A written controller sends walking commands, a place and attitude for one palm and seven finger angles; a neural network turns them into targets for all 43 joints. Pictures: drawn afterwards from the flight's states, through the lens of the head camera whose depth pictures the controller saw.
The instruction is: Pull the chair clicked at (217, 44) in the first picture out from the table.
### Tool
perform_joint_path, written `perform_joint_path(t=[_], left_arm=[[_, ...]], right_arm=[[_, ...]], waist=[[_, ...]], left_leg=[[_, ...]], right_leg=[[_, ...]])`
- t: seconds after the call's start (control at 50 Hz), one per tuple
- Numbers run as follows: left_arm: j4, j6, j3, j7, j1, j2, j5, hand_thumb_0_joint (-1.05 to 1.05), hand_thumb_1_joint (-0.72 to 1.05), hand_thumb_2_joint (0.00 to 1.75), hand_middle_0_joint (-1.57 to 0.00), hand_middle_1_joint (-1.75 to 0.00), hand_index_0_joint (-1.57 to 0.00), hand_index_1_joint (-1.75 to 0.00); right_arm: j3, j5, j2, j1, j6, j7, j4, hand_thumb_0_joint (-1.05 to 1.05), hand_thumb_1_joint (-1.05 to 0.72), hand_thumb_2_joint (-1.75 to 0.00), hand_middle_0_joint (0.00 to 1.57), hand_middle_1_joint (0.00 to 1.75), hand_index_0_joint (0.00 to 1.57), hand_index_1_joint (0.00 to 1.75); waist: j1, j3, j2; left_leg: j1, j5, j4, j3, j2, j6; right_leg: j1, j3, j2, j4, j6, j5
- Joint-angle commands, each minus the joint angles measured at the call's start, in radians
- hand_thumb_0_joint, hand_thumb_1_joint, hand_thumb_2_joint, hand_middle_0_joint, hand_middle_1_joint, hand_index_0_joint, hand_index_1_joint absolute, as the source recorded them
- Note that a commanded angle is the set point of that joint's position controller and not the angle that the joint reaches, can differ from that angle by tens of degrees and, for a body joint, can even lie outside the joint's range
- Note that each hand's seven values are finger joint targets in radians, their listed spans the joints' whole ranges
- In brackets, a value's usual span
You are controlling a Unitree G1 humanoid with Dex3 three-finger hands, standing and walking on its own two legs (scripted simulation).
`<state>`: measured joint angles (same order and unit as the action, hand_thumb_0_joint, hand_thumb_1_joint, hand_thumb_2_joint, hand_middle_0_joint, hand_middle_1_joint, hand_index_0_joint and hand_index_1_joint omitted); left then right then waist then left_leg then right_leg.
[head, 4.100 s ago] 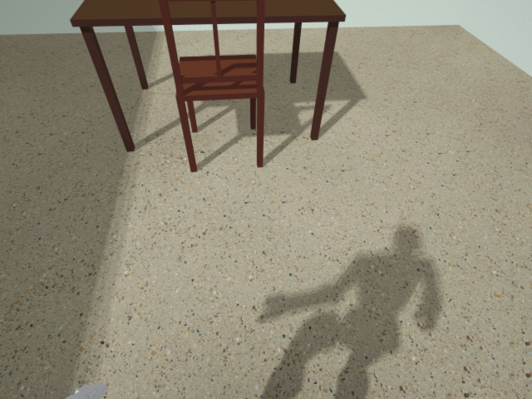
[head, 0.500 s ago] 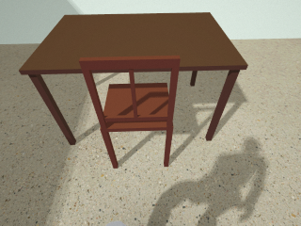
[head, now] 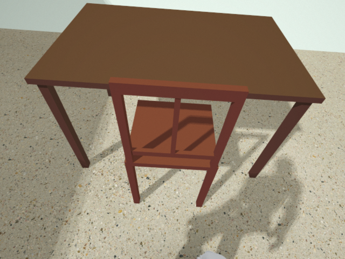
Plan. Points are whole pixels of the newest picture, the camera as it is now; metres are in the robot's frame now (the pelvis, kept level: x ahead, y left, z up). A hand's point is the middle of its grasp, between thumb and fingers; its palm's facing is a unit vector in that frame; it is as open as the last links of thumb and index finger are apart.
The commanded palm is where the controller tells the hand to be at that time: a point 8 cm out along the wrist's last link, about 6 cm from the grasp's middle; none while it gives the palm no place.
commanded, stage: come to a stop and stand still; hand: left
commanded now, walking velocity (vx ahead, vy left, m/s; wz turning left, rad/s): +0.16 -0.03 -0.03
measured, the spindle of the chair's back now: (175, 128) +0.54 +0.02 -0.08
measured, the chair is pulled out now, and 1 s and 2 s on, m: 0.00 0.00 0.00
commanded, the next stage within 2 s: look again from close up in 1.56 s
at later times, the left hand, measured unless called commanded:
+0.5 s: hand out of the picture +0.12 +0.17 -0.17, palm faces +0.04 -0.97 -0.24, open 7.3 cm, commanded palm none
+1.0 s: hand out of the picture +0.01 +0.23 -0.18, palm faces +0.00 -0.96 -0.26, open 7.4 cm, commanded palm none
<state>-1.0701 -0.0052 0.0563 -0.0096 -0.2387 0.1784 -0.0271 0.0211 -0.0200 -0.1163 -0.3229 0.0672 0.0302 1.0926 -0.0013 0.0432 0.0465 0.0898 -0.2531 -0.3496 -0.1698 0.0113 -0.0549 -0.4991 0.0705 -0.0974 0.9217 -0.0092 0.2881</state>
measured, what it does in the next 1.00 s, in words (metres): steps on the spot: right foot, then left foot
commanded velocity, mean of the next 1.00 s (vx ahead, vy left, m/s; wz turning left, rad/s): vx -0.05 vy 0.04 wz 0.00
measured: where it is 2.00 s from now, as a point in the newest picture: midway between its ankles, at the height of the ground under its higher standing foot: outside the picture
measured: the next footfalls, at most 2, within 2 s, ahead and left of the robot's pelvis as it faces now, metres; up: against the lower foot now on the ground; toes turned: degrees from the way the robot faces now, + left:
right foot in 0.16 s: +0.15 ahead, -0.11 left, +0.00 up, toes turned -2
left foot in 0.58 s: +0.06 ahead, +0.13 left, +0.00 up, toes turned +0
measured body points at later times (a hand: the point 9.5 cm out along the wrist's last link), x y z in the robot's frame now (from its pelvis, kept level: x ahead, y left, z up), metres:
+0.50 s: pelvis +0.04 -0.01 -0.01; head +0.06 -0.02 +0.44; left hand +0.11 +0.22 -0.15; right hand +0.08 -0.25 -0.17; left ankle +0.02 +0.12 -0.71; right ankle +0.11 -0.12 -0.74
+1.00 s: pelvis +0.03 +0.04 -0.02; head +0.03 +0.02 +0.43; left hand +0.01 +0.29 -0.16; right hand +0.11 -0.19 -0.17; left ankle +0.02 +0.13 -0.74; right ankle +0.11 -0.11 -0.74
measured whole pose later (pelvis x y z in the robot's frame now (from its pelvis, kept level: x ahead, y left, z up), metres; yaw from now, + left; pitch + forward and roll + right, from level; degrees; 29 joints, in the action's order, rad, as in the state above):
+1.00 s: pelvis +0.03 +0.04 -0.02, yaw -2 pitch -2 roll +1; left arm -1.02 0.02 0.00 -0.03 -0.38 0.18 -0.03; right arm 0.04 -0.01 -0.19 -0.18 -0.02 0.00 0.96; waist -0.02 0.03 -0.03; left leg 0.21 -0.34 -0.58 -0.07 0.04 -0.06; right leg -0.36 -0.03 -0.07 0.56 -0.04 0.17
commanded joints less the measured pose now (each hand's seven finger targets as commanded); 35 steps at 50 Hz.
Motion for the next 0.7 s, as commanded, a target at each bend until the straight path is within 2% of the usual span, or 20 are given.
perform_joint_path(t=[0.0,0.06,0.1,0.12,0.14,0.16,0.18,0.2,0.28,0.44,0.46,0.48,0.5,0.52,0.54,0.56,0.58,0.62,0.64,0.68], left_arm=[[0.063,-0.009,-0.005,0.005,0.003,0.007,0.006,0.0,0.9,0.9,-0.2,-0.3,-0.2,-0.3],[0.065,-0.016,-0.006,0.003,0.016,0.004,0.004,0.0,0.9,0.9,-0.2,-0.3,-0.2,-0.3],[0.036,-0.028,-0.002,-0.003,-0.079,0.022,0.001,0.0,0.9,0.9,-0.2,-0.3,-0.2,-0.3],[0.007,-0.043,0.005,-0.012,-0.152,0.068,0.0,0.0,0.9,0.9,-0.2,-0.3,-0.2,-0.3],[-0.008,-0.053,0.012,-0.023,-0.195,0.129,0.003,0.0,0.9,0.9,-0.2,-0.3,-0.2,-0.3],[-0.008,-0.05,0.004,-0.023,-0.2,0.153,0.015,0.0,0.9,0.9,-0.2,-0.3,-0.2,-0.3],[0.006,-0.046,-0.001,-0.031,-0.146,0.137,0.015,0.0,0.9,0.9,-0.2,-0.3,-0.2,-0.3],[0.016,-0.043,0.003,-0.037,-0.09,0.137,0.012,0.0,0.9,0.9,-0.2,-0.3,-0.2,-0.3],[0.058,-0.014,0.009,-0.047,0.011,0.117,0.006,0.0,0.9,0.9,-0.2,-0.3,-0.2,-0.3],[0.097,0.015,0.036,-0.042,0.032,0.16,-0.01,0.0,0.9,0.9,-0.2,-0.3,-0.2,-0.3],[0.097,0.017,0.034,-0.04,0.036,0.162,-0.011,0.0,0.9,0.9,-0.2,-0.3,-0.2,-0.3],[0.158,0.001,-0.028,-0.065,0.055,0.264,0.002,0.0,0.9,0.9,-0.2,-0.3,-0.2,-0.3],[0.183,0.015,-0.005,-0.063,0.056,0.245,0.001,0.0,0.9,0.9,-0.2,-0.3,-0.2,-0.3],[0.195,0.019,-0.01,-0.063,0.088,0.193,0.001,0.0,0.9,0.9,-0.2,-0.3,-0.2,-0.3],[0.212,0.023,-0.028,-0.061,0.108,0.171,0.009,0.0,0.9,0.9,-0.2,-0.3,-0.2,-0.3],[0.214,0.025,-0.038,-0.052,0.079,0.129,0.013,0.0,0.9,0.9,-0.2,-0.3,-0.2,-0.3],[0.21,0.033,-0.039,-0.043,0.043,0.129,0.016,0.0,0.9,0.9,-0.2,-0.3,-0.2,-0.3],[0.174,0.046,-0.039,-0.035,-0.035,0.117,0.003,0.0,0.9,0.9,-0.2,-0.3,-0.2,-0.3],[0.159,0.047,-0.044,-0.032,-0.068,0.118,0.001,0.0,0.9,0.9,-0.2,-0.3,-0.2,-0.3],[0.148,0.041,-0.043,-0.026,-0.105,0.119,0.003,0.0,0.9,0.9,-0.2,-0.3,-0.2,-0.3]], right_arm=[[0.026,-0.007,-0.145,-0.069,0.0,0.003,-0.01,0.0,-0.9,-0.9,0.2,0.3,0.2,0.3],[0.03,-0.01,-0.148,-0.086,-0.013,0.003,0.005,0.0,-0.9,-0.9,0.2,0.3,0.2,0.3],[0.02,-0.004,-0.129,-0.068,-0.016,0.005,0.01,0.0,-0.9,-0.9,0.2,0.3,0.2,0.3],[0.016,0.006,-0.101,-0.076,-0.013,0.003,0.008,0.0,-0.9,-0.9,0.2,0.3,0.2,0.3],[0.011,0.017,-0.064,-0.109,-0.016,0.002,-0.001,0.0,-0.9,-0.9,0.2,0.3,0.2,0.3],[0.014,0.023,-0.072,-0.124,-0.031,0.011,-0.002,0.0,-0.9,-0.9,0.2,0.3,0.2,0.3],[0.016,0.025,-0.057,-0.108,-0.048,0.017,-0.002,0.0,-0.9,-0.9,0.2,0.3,0.2,0.3],[0.014,0.025,-0.046,-0.095,-0.062,0.014,0.006,0.0,-0.9,-0.9,0.2,0.3,0.2,0.3],[0.025,0.027,-0.041,-0.073,-0.1,0.007,0.019,0.0,-0.9,-0.9,0.2,0.3,0.2,0.3],[0.04,0.011,-0.072,-0.004,-0.109,-0.014,-0.058,0.0,-0.9,-0.9,0.2,0.3,0.2,0.3],[0.037,0.012,-0.072,-0.011,-0.103,-0.014,-0.06,0.0,-0.9,-0.9,0.2,0.3,0.2,0.3],[0.044,-0.014,-0.203,-0.001,-0.106,-0.029,-0.128,0.0,-0.9,-0.9,0.2,0.3,0.2,0.3],[0.06,0.01,-0.127,0.036,-0.087,-0.032,-0.145,0.0,-0.9,-0.9,0.2,0.3,0.2,0.3],[0.057,0.003,-0.15,0.05,-0.075,-0.031,-0.145,0.0,-0.9,-0.9,0.2,0.3,0.2,0.3],[0.049,0.0,-0.18,0.058,-0.07,-0.029,-0.163,0.0,-0.9,-0.9,0.2,0.3,0.2,0.3],[0.056,-0.007,-0.211,0.103,-0.067,-0.025,-0.18,0.0,-0.9,-0.9,0.2,0.3,0.2,0.3],[0.056,-0.012,-0.23,0.146,-0.07,-0.021,-0.215,0.0,-0.9,-0.9,0.2,0.3,0.2,0.3],[0.062,-0.001,-0.257,0.273,-0.078,-0.025,-0.239,0.0,-0.9,-0.9,0.2,0.3,0.2,0.3],[0.056,0.004,-0.25,0.294,-0.081,-0.029,-0.243,0.0,-0.9,-0.9,0.2,0.3,0.2,0.3],[0.043,0.003,-0.233,0.264,-0.084,-0.031,-0.24,0.0,-0.9,-0.9,0.2,0.3,0.2,0.3]], waist=[[0.01,0.042,-0.167],[0.014,0.043,-0.151],[-0.039,0.019,-0.089],[-0.061,-0.055,0.004],[-0.049,-0.127,0.164],[-0.034,-0.176,0.15],[-0.016,-0.124,0.078],[-0.008,-0.112,0.16],[0.008,-0.082,0.013],[-0.02,-0.065,0.121],[-0.015,-0.076,0.124],[0.046,-0.064,0.005],[0.023,-0.149,0.088],[0.034,-0.139,0.038],[0.039,-0.116,-0.04],[0.017,-0.068,-0.155],[-0.01,-0.029,-0.195],[-0.046,0.036,-0.302],[-0.051,0.086,-0.303],[-0.052,0.099,-0.184]], left_leg=[[-0.002,0.487,0.09,0.152,-0.287,-0.131],[-0.007,0.463,0.025,0.155,-0.278,-0.112],[0.066,0.44,-0.12,0.119,-0.23,-0.059],[0.138,0.346,-0.244,0.085,-0.167,-0.007],[0.261,0.0,-0.391,0.046,-0.074,0.048],[0.223,-0.351,-0.517,0.096,-0.038,0.071],[0.213,-0.375,-0.558,0.153,-0.056,0.074],[0.224,-0.358,-0.589,0.165,-0.07,0.078],[0.206,-0.264,-0.579,0.16,-0.06,0.09],[0.225,-0.208,-0.467,0.15,-0.047,0.095],[0.2,-0.189,-0.391,0.142,-0.044,0.091],[0.255,-0.174,-0.326,0.208,0.025,0.044],[0.147,-0.138,-0.221,0.132,-0.031,0.062],[0.11,-0.101,-0.156,0.131,-0.017,0.055],[0.153,-0.128,-0.088,0.225,-0.051,0.029],[0.227,-0.178,-0.003,0.281,-0.123,0.004],[0.311,-0.245,0.082,0.304,-0.176,-0.02],[0.454,-0.398,0.11,0.334,-0.158,-0.024],[0.48,-0.393,0.113,0.308,-0.158,-0.024],[0.468,-0.365,0.083,0.287,-0.149,-0.023]], right_leg=[[0.022,0.008,0.004,-0.159,0.012,-0.004],[0.104,0.044,0.045,-0.268,0.029,-0.014],[0.295,0.044,0.056,-0.427,0.028,-0.171],[0.458,-0.05,-0.013,-0.452,0.039,-0.475],[0.583,-0.271,-0.216,-0.46,0.118,-0.884],[0.549,-0.314,-0.326,-0.51,0.225,-1.114],[0.463,-0.276,-0.319,-0.524,0.252,-1.126],[0.415,-0.275,-0.296,-0.525,0.254,-1.086],[0.302,-0.157,-0.23,-0.56,0.221,-0.768],[0.249,-0.204,-0.209,-0.638,0.201,-0.26],[0.25,-0.202,-0.196,-0.633,0.19,-0.201],[0.355,-0.286,-0.161,-0.466,0.185,-0.227],[0.206,-0.219,-0.195,-0.481,0.136,0.093],[0.151,-0.178,-0.138,-0.469,0.093,0.148],[0.136,-0.115,-0.068,-0.404,0.052,0.135],[0.141,-0.039,0.01,-0.331,0.02,0.078],[0.185,0.004,0.055,-0.264,0.008,0.057],[0.234,0.001,0.065,-0.228,0.014,0.04],[0.23,-0.007,0.066,-0.226,0.012,0.011],[0.244,-0.018,0.074,-0.261,0.011,0.004]])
